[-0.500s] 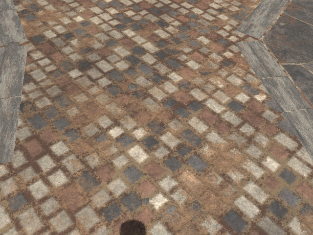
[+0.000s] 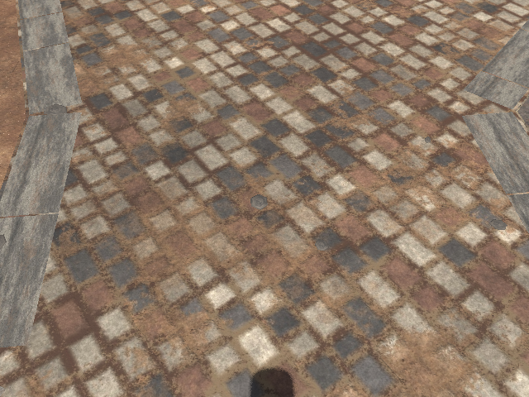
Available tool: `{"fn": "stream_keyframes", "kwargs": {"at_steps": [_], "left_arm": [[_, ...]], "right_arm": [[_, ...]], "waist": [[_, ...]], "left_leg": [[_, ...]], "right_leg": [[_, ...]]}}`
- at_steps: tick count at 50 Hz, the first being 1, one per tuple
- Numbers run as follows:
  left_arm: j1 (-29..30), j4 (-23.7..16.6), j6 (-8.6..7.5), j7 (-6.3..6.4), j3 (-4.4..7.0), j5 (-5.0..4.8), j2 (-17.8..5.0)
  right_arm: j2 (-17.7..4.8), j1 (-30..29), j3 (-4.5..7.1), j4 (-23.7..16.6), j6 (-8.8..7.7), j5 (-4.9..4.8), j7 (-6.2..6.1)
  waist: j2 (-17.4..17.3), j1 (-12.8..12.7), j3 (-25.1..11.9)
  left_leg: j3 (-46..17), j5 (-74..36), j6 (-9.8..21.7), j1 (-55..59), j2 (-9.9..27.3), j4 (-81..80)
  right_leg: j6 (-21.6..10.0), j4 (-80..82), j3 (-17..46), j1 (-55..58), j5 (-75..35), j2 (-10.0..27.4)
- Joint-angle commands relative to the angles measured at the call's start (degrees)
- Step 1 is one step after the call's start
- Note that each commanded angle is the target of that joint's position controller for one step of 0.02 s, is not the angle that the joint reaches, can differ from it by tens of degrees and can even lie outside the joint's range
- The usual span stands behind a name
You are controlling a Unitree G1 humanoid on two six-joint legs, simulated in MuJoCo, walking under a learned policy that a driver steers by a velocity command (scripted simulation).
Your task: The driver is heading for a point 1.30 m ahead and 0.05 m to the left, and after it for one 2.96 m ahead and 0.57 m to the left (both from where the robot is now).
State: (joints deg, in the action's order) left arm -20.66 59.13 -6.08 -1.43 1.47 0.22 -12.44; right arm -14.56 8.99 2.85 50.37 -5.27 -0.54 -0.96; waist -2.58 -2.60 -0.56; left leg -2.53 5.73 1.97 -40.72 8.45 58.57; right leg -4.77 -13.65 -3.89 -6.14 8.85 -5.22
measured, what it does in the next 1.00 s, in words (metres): walks ahead: left foot, then right foot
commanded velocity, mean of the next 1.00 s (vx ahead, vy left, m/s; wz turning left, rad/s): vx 0.50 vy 0.00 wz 0.00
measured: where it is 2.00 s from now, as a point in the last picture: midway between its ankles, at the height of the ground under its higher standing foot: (292, 312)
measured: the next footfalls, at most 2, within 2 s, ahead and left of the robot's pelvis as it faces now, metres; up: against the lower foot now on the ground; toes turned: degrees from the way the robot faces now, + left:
left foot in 0.26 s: +0.34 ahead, +0.15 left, +0.00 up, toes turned +2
right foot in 0.84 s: +0.65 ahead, -0.09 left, +0.00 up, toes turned -3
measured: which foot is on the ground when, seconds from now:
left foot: up 0.00-0.24, down 0.26-0.84, up 0.86-1.00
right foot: down 0.00-0.28, up 0.30-0.82, down 0.84-1.00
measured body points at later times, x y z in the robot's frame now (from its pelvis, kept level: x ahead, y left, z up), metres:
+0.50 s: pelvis +0.29 +0.07 +0.00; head +0.30 +0.08 +0.45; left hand +0.40 +0.34 -0.13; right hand +0.32 -0.19 -0.13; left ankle +0.30 +0.15 -0.75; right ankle +0.33 -0.10 -0.66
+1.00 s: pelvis +0.56 +0.00 -0.01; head +0.59 -0.01 +0.44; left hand +0.65 +0.26 -0.13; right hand +0.63 -0.27 -0.15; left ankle +0.51 +0.15 -0.65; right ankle +0.61 -0.08 -0.75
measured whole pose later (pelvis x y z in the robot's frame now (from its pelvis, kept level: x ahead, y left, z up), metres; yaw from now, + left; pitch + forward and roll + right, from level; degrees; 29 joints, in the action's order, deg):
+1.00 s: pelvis +0.56 +0.00 -0.01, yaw -1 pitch +1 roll +0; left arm -12.5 53.3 -5.8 -1.9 3.2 0.3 -13.6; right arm -15.1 14.6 3.1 54.3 -5.6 -1.2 -0.4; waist -2.1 -0.7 1.1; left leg -1.3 18.6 2.7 -28.0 4.2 66.9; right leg -3.9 -23.0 -3.9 -16.4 8.2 -2.5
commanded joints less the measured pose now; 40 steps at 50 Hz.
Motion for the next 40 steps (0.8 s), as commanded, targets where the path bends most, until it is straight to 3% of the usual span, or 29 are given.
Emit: {"fn": "stream_keyframes", "kwargs": {"at_steps": [1,6,9,11,12,13,14,15,16,17,18,20,21,22,25,30,35,38,40], "left_arm": [[1.4,-3.5,-0.53,1.11,1.24,-0.34,-8.2],[-4.6,-1.6,0.29,1.44,1.60,-1.27,-9.6],[-5.9,-0.8,1.28,1.78,1.98,-1.27,-9.9],[-4.1,-1.2,1.84,1.90,2.35,-1.18,-10.9],[-2.7,-1.6,2.17,1.88,2.28,-0.95,-10.9],[-1.9,-2.5,2.29,1.84,1.62,-0.38,-9.4],[-6.8,-3.8,1.53,1.39,-0.05,0.12,-4.1],[-9.4,-2.8,-0.07,0.89,-1.05,-0.79,-1.4],[-4.6,-3.8,-1.27,0.65,0.60,-2.24,-7.8],[0.8,-5.6,-1.80,0.74,1.04,-2.99,-9.5],[3.5,-6.1,-1.64,1.19,1.26,-2.43,-9.1],[2.3,-5.8,0.11,1.72,1.81,-1.26,-7.1],[0.3,-5.4,0.80,1.74,1.55,-1.24,-5.1],[0.0,-5.4,1.29,1.82,1.50,-1.10,-4.5],[6.9,-7.8,1.71,2.07,2.15,-0.67,-5.7],[17.1,-10.8,1.14,1.33,1.83,-0.69,-4.1],[25.0,-13.7,0.59,0.03,1.42,-1.31,-4.3],[25.2,-14.7,-0.06,-0.94,1.64,-1.44,-5.4],[18.2,-13.0,-0.35,-0.94,2.89,-1.35,-7.8]], "right_arm": [[-1.3,-1.8,0.06,-3.2,-0.37,0.23,0.33],[-1.2,-11.7,-0.56,-6.2,-0.80,-0.60,1.73],[-2.1,-14.1,-0.50,-8.0,-1.41,-0.77,2.98],[-4.0,-10.1,0.29,-7.5,-1.79,-0.73,3.35],[-5.9,-3.4,1.39,-5.7,-1.89,-0.66,3.22],[-9.2,7.7,2.94,-2.4,-1.88,-0.60,2.80],[-15.3,17.3,4.40,-0.7,-1.68,0.92,2.37],[-13.6,19.1,3.88,0.1,-1.30,0.54,2.54],[-9.3,15.2,2.49,-0.4,-1.38,0.09,2.57],[-7.0,9.6,1.76,-1.7,-1.31,0.04,2.40],[-5.4,5.1,1.11,-2.3,-1.36,0.30,2.67],[-2.4,2.5,0.28,-2.0,-1.67,1.00,3.23],[-3.7,3.3,0.65,-1.3,-1.81,0.99,3.25],[-4.4,4.3,0.85,-0.6,-1.99,0.78,3.17],[-5.9,7.3,1.23,1.0,-1.83,0.85,2.14],[-7.0,11.7,1.26,2.7,-1.01,0.28,0.92],[-7.5,16.3,1.58,5.4,-0.10,-0.25,0.60],[-8.3,15.8,2.12,6.0,0.67,-0.50,0.20],[-9.1,13.4,2.33,5.6,1.17,-0.50,0.12]], "waist": [[4.5,1.6,4.0],[4.9,-1.9,5.7],[5.5,-1.5,6.1],[7.0,1.5,3.2],[7.3,5.2,-0.8],[6.3,9.9,-7.7],[-4.4,9.9,-18.0],[-13.4,9.1,-24.6],[-9.0,9.0,-17.3],[-5.4,7.6,-10.2],[-0.3,5.5,-5.4],[-0.4,2.1,-2.2],[-2.1,1.2,-2.0],[-1.4,0.8,-1.0],[0.0,1.7,1.7],[-0.5,4.6,3.2],[-0.7,6.9,5.8],[-1.5,5.5,5.3],[-2.8,1.2,0.9]], "left_leg": [[0.6,-9.3,-0.7,0.2,0.1,-11.5],[2.5,-11.4,-0.7,1.2,-2.8,-24.2],[2.3,-6.0,1.2,0.8,-3.6,-27.7],[3.9,-2.0,2.9,8.6,-5.9,-29.4],[5.6,-1.6,4.3,17.9,-8.0,-30.1],[3.9,-3.2,6.5,33.6,-6.7,-29.0],[-17.7,-0.1,14.2,57.9,8.4,-29.2],[-40.2,6.9,19.5,66.6,15.7,-39.3],[-35.4,9.2,16.0,61.0,13.5,-40.9],[-25.9,5.3,13.6,51.9,11.5,-41.8],[-19.0,-0.7,12.3,42.5,8.9,-44.0],[-11.5,-4.0,10.3,33.3,4.6,-47.8],[-10.2,-6.0,11.6,31.2,4.9,-49.1],[-8.7,-8.2,12.2,30.0,4.6,-50.0],[-5.5,-11.0,12.0,31.3,4.0,-51.5],[-1.5,-8.2,9.7,33.8,2.3,-52.7],[-1.5,-7.1,9.3,41.8,5.0,-50.4],[-1.9,-12.2,8.3,45.9,7.0,-46.6],[-0.2,-27.9,6.7,45.3,5.7,-38.7]], "right_leg": [[-8.1,8.0,9.3,-4.3,-12.0,15.3],[-7.0,6.2,8.5,3.6,-9.6,16.9],[-6.2,2.4,9.3,10.0,-12.8,19.7],[-4.9,-2.8,8.7,11.2,-24.2,19.9],[-3.9,-10.4,6.9,10.1,-33.7,17.9],[-2.1,-23.4,4.5,3.6,-34.2,14.7],[1.6,-46.7,1.2,-17.6,-13.8,7.6],[2.8,-60.4,7.2,-31.0,21.8,1.0],[1.4,-65.5,11.6,-36.7,20.8,4.9],[0.6,-64.6,9.7,-37.6,15.7,8.0],[0.8,-60.8,8.3,-35.1,11.1,10.6],[0.9,-55.2,8.3,-28.8,6.0,13.3],[1.4,-53.8,8.0,-27.1,5.4,13.4],[2.0,-52.3,7.7,-27.3,5.1,13.8],[3.3,-44.2,7.2,-33.8,-2.0,14.2],[3.7,-27.2,5.3,-33.5,-14.6,12.2],[2.8,-19.1,4.5,-34.9,-12.7,10.7],[0.8,-16.4,4.0,-32.4,-6.8,9.7],[-1.0,-14.9,1.1,-20.3,-4.4,6.4]]}}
